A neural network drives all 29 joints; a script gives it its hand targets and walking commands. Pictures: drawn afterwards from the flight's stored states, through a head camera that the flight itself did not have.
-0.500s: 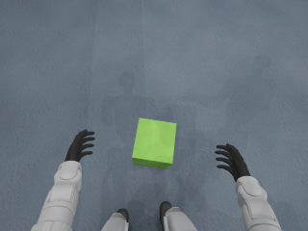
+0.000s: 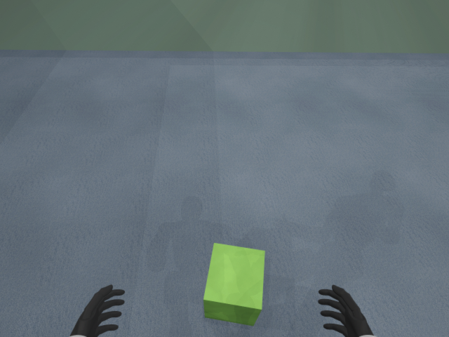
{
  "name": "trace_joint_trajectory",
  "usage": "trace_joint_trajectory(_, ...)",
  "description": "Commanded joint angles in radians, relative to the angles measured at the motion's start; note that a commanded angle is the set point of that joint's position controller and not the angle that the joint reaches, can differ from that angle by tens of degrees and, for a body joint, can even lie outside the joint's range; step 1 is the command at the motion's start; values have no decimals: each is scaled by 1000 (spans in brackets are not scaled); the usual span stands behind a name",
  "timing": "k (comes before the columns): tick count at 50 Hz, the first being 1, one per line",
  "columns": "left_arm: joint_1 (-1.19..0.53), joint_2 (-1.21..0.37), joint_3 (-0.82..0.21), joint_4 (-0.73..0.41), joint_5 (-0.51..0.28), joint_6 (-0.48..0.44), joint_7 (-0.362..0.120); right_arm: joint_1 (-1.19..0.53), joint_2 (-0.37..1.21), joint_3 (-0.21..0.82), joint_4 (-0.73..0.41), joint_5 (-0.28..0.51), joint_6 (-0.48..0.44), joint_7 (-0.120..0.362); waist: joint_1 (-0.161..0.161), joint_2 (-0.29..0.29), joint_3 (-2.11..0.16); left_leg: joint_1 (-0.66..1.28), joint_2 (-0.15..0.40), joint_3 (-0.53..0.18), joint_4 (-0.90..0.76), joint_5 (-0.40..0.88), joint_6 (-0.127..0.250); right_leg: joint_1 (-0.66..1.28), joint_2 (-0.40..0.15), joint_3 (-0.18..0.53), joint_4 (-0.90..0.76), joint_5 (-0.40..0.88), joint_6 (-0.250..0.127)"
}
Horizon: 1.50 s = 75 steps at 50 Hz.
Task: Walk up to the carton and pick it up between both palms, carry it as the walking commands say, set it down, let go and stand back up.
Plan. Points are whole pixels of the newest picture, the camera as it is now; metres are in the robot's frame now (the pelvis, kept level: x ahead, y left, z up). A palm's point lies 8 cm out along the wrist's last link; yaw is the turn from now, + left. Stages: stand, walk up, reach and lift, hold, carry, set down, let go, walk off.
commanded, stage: let go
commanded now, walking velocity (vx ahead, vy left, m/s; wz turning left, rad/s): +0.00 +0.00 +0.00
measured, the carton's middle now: (234, 285) +0.43 -0.06 -0.65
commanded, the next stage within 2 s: stand in 0.28 s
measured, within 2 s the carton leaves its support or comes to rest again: neither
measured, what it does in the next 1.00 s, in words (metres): stands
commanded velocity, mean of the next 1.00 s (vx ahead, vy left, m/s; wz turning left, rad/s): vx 0.00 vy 0.00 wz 0.00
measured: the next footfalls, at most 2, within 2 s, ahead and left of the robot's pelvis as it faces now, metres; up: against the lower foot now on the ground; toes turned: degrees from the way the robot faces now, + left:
none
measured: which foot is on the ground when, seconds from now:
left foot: down 0.00-1.00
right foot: down 0.00-1.00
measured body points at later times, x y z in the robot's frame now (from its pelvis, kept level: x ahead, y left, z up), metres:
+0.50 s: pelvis +0.00 -0.01 -0.01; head +0.01 -0.03 +0.44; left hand +0.14 +0.28 -0.09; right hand +0.15 -0.29 -0.10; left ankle -0.04 +0.12 -0.74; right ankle -0.01 -0.14 -0.74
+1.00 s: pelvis +0.01 -0.02 +0.00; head +0.01 -0.03 +0.45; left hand +0.13 +0.28 -0.10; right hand +0.14 -0.32 -0.11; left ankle -0.04 +0.12 -0.74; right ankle -0.01 -0.14 -0.74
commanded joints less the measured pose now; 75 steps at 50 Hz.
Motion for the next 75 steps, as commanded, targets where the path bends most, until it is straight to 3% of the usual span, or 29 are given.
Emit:
trace_joint_trajectory(1,-40,79,19,-98,-2,4,-2,-27,-111,-40,-87,-3,5,-1,-14,8,-46,-64,-27,48,-83,263,-32,95,73,-71,-19,197,-7)
trace_joint_trajectory(14,-37,106,-3,-51,-39,-9,29,-56,-137,-10,-112,-21,106,-62,15,18,-84,4,-15,37,3,365,-30,34,66,-63,53,271,-11)
trace_joint_trajectory(15,-30,224,28,77,36,-25,64,-84,-226,-39,11,-29,35,-95,30,53,-46,-135,35,24,20,199,-41,-67,-22,-35,31,194,5)
trace_joint_trajectory(17,-46,239,32,98,47,-43,78,-68,-207,-31,45,-38,-22,-102,14,15,-54,-113,37,-1,6,58,-34,-108,-31,-4,11,69,0)
trace_joint_trajectory(19,-70,225,28,117,44,-58,80,-73,-207,-29,79,-42,-53,-96,14,3,-63,-115,47,-21,-1,-4,-19,-126,-34,9,-2,-16,-12)
trace_joint_trajectory(26,-74,248,22,190,33,-85,74,-70,-246,-28,173,-36,-89,-93,9,-11,-127,-61,65,-42,18,197,-11,-74,-52,18,31,174,-28)
trace_joint_trajectory(39,-69,291,17,299,21,-89,84,-46,-285,-13,284,-27,-98,-107,12,-9,-130,-34,79,-46,13,331,-10,0,-73,25,20,327,-37)
trace_joint_trajectory(75,-130,327,3,489,13,-97,72,-70,-328,10,463,-21,-117,-104,21,-5,-67,-44,107,-63,-106,182,2,5,-93,59,-76,155,-48)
